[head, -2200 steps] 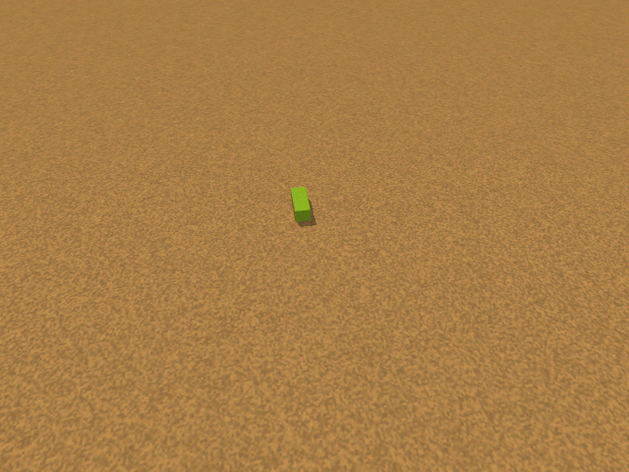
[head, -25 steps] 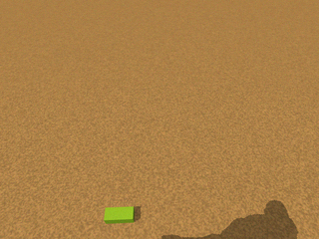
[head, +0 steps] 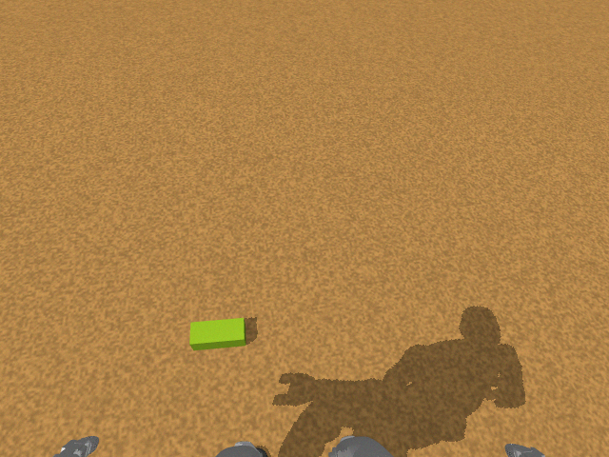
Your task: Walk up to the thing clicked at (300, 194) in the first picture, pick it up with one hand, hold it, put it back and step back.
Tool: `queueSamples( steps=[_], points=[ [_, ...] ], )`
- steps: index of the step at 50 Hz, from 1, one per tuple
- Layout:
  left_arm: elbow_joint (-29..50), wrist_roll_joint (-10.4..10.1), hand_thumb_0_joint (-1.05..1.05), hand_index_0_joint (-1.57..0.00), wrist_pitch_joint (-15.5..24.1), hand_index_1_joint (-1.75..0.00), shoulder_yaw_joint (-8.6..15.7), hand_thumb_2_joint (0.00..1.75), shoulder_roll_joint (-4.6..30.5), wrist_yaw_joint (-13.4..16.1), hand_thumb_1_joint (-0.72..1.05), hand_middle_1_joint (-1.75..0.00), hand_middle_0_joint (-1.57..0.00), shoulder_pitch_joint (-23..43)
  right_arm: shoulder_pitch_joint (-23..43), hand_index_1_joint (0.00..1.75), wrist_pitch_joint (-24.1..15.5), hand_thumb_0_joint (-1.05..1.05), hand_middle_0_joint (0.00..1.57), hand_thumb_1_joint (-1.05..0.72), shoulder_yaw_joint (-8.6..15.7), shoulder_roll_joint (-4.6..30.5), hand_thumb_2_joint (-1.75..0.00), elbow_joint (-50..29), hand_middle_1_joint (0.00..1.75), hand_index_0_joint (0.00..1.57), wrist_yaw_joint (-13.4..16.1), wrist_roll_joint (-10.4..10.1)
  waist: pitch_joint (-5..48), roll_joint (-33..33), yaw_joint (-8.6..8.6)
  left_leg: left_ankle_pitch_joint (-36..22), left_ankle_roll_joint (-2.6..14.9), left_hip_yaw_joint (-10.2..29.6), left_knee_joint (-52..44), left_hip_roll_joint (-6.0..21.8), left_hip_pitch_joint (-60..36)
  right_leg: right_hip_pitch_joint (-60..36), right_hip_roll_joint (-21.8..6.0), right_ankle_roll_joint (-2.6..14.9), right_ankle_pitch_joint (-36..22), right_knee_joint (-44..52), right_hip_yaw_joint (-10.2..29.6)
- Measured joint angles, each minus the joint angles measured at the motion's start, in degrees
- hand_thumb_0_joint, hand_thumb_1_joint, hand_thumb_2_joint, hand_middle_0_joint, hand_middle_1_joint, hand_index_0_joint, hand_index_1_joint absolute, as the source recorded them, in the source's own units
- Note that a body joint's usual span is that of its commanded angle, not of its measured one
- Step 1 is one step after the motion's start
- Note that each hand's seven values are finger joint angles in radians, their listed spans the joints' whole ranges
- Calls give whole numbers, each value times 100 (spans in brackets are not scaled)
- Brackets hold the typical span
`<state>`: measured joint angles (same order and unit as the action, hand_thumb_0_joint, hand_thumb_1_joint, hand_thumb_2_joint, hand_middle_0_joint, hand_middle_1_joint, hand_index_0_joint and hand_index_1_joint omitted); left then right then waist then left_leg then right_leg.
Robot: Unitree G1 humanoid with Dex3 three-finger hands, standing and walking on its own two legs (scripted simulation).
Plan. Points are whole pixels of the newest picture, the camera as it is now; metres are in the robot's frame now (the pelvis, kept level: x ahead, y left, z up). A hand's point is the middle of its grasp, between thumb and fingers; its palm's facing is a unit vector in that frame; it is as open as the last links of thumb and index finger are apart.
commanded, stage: step back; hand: left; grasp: from above
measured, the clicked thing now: (218, 334) +0.53 +0.24 -0.73
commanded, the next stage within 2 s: none
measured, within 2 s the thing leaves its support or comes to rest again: neither
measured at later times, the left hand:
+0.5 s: hand out of the picture -0.01 +0.27 -0.14, palm faces +0.06 -0.92 -0.40, open 7.4 cm
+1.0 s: hand out of the picture -0.22 +0.23 -0.13, palm faces -0.01 -0.91 -0.42, open 7.4 cm
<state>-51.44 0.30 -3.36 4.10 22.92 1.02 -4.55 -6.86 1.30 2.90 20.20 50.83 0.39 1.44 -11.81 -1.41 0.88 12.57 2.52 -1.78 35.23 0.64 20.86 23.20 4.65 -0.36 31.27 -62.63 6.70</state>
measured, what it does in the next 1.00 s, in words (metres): walks backwards: right foot, then left foot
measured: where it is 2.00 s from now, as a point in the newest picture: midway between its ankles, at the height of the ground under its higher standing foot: outside the picture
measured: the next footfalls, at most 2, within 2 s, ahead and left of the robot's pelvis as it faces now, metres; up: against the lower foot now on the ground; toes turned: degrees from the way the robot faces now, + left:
right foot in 0.12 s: -0.02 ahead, -0.14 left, +0.00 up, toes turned +1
left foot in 0.46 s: -0.10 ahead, +0.10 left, +0.00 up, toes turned +1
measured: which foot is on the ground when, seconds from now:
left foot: down 0.00-0.14, up 0.16-0.44, down 0.46-0.86, up 0.88-1.00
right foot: up 0.00-0.10, down 0.12-0.48, up 0.50-0.82, down 0.84-1.00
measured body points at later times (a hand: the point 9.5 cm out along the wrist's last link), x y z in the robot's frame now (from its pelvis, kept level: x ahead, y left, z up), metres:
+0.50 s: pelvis -0.13 -0.01 -0.01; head -0.06 +0.00 +0.44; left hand -0.02 +0.32 -0.12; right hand -0.03 -0.32 -0.13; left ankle -0.14 +0.10 -0.73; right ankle -0.06 -0.14 -0.72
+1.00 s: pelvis -0.29 -0.04 +0.00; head -0.24 -0.07 +0.45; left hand -0.22 +0.27 -0.10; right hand -0.18 -0.36 -0.13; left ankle -0.26 +0.10 -0.65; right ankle -0.28 -0.16 -0.73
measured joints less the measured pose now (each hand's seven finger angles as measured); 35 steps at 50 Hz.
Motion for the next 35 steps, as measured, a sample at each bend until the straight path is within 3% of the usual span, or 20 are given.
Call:
queueSamples(
  steps=[5, 7, 8, 10, 12, 15, 20, 22, 23, 24, 25, 27, 30, 32, 35],
  points=[
    [-15, 33, 0, -20, 55, -30, 42, 89, -86, -99, 91, -29, -21, -272, 69, 30, 36, 0, 21, -90, -59, 54, -90, -179, 30, 21, -25, -7, 65, 101, -36, -103, -122, -130, 231, 135, 326, -765, -319, 68, -495, 1889, -312],
    [-63, 91, 0, -20, 109, -30, 63, 89, -200, -115, 91, -29, -21, -352, 111, 30, 96, 0, 21, -90, -49, 153, -90, -143, 30, 21, -36, -45, 66, 349, -12, -111, -193, 1, 429, 274, 490, -957, -215, 102, -827, 2379, -479],
    [-54, 110, 0, -20, 113, -30, 53, 89, -250, -141, 91, -29, -21, -416, 107, 30, 131, 0, 21, -90, -25, 174, -90, -89, 30, 21, -26, -69, 86, 420, 12, 296, -208, 168, 605, 199, 579, -925, -200, 120, -853, 2350, -543],
    [8, 133, 0, -20, 110, -30, 27, 89, -290, -170, 91, -29, -21, -567, 56, 30, 195, 0, 21, -90, 8, 169, -90, 22, 30, 21, -1, -87, 161, 303, -106, 1183, -255, 510, 1539, -251, 782, -827, -343, 176, -909, 2305, -446],
    [30, 128, 0, -20, 100, -30, 13, 89, -364, -138, 90, -30, -21, -655, -38, 30, 188, 0, 21, -90, 23, 233, -90, 72, 30, 21, 6, -144, 217, 290, -157, 1322, -261, 815, 2448, -619, 881, -824, -446, 156, -1090, 2493, -408],
    [138, 145, 1, -20, 81, -30, 20, 89, -395, -95, 90, -30, -21, -669, -218, 30, 128, 0, 20, -90, 8, 312, -90, 69, 30, 21, 44, -184, 285, 315, -154, 1403, -297, 934, 2920, -799, 730, -752, -530, 122, -1341, 2738, -461],
    [516, 140, 1, -20, 134, -30, 5, 89, -288, -10, 90, -30, -21, -454, -379, 30, 148, 0, 20, -91, -8, 340, -90, 74, 30, 21, 59, -155, 207, 277, -147, 1632, -315, 636, 1755, -512, -54, -489, -638, 74, -1533, 2699, -664],
    [642, 102, 1, -20, 128, -30, -16, 89, -206, -7, 90, -30, -21, -347, -386, 30, 116, 0, 20, -91, -1, 317, -90, 69, 30, 21, 35, -122, 171, 223, -116, 1323, -258, 468, 778, -354, -458, -308, -694, 26, -1528, 2506, -752],
    [691, 75, 1, -20, 112, -30, -27, 89, -163, -13, 90, -30, -21, -296, -384, 30, 83, 0, 20, -91, 8, 307, -90, 65, 30, 21, 23, -102, 160, 198, -88, 906, -212, 413, 247, -301, -656, -200, -723, -9, -1503, 2364, -794],
    [701, 52, 1, -20, 89, -30, -22, 89, -99, -16, 90, -30, -21, -214, -330, 30, 58, 0, 20, -91, 27, 236, -90, 89, 30, 21, 20, -68, 79, 46, -105, 752, -151, 345, 138, -383, -691, -122, -816, -23, -1495, 2229, -737],
    [686, 25, 0, -20, 61, -30, -10, 89, -66, -10, 90, -30, -21, -158, -283, 30, 53, 0, 20, -91, 18, 181, -90, 89, 30, 21, -8, -46, 21, -47, -151, 746, -112, 281, 187, -411, -662, -52, -762, 28, -1320, 2082, -583],
    [599, 18, 0, -20, 1, -30, 13, 89, -66, 23, 90, -30, -21, -120, -230, 30, 30, 0, 20, -91, -25, 128, -90, 36, 30, 21, -74, -17, 25, -5, -88, 713, -65, 337, 263, -309, -543, 153, -334, 97, -360, 1229, -218],
    [516, -38, 1, -20, -23, -30, 40, 89, -33, 44, 91, -29, -21, -167, -161, 30, 13, 0, 21, -90, -83, 28, -90, -38, 30, 21, -57, 7, 122, -31, -74, 454, -74, 334, 24, -187, -482, 380, 117, 181, -70, -111, 126],
    [498, -36, 0, -20, 5, -30, 53, 89, -30, 31, 91, -29, -21, -242, -85, 30, 9, 0, 21, -90, -86, 9, -90, -108, 30, 21, -31, 10, 161, -28, -105, 301, -73, 288, -89, -113, -418, 346, 186, 125, -121, -501, 148],
    [473, -2, 0, -20, 25, -30, 72, 89, -30, 7, 91, -29, -21, -376, 49, 30, -18, 0, 21, -90, -74, 6, -90, -264, 30, 21, 4, -1, 155, -1, -136, 135, -73, 202, -122, -7, -272, 71, 96, -20, -108, -329, 95]
  ],
)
